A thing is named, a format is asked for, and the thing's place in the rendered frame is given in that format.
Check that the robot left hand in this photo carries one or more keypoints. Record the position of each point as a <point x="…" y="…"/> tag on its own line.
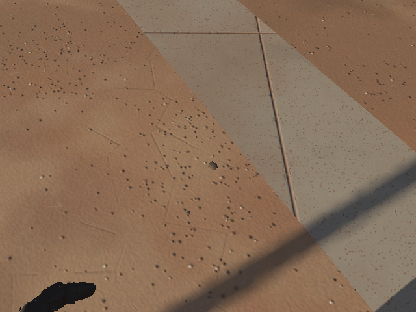
<point x="58" y="295"/>

